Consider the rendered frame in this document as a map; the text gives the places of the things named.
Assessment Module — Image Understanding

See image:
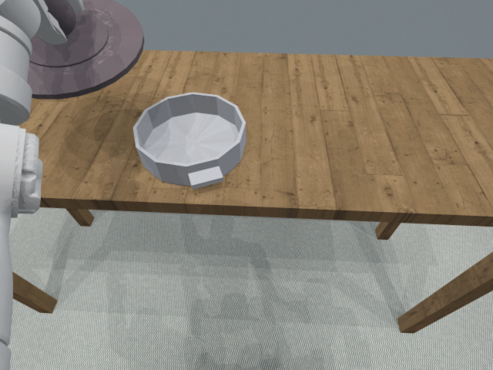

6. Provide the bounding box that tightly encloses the left robot upper arm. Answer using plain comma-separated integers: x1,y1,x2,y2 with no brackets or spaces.
0,123,43,370

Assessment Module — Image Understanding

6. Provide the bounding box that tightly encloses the robot left hand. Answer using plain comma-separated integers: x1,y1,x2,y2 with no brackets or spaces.
33,0,84,45

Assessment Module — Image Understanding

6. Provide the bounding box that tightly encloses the left robot forearm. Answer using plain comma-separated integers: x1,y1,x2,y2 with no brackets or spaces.
0,0,41,126

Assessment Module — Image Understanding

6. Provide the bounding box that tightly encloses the table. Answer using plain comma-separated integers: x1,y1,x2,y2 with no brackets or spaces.
12,50,493,334

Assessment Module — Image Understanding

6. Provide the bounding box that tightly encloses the knob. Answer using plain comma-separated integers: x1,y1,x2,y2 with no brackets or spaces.
44,0,76,36

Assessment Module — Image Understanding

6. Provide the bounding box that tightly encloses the lid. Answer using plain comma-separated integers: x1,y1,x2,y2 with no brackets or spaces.
27,0,144,99

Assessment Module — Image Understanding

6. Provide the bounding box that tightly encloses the pot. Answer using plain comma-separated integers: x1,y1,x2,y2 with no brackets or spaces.
133,92,246,189

